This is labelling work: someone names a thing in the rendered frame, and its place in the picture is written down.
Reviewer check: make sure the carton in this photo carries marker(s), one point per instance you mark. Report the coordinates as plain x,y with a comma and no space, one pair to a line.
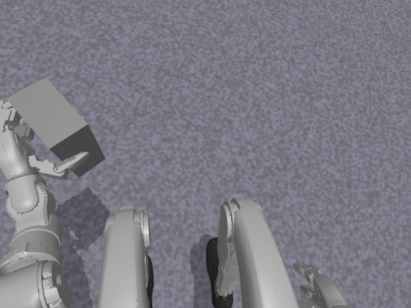
57,123

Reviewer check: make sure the left robot hand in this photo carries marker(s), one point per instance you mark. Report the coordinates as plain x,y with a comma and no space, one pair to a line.
18,158

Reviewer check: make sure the right robot hand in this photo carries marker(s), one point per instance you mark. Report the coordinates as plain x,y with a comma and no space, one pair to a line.
325,294

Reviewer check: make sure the right robot foot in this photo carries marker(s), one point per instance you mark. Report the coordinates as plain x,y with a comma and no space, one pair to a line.
212,269

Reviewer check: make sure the left robot arm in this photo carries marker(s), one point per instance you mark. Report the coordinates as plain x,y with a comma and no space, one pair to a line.
30,272

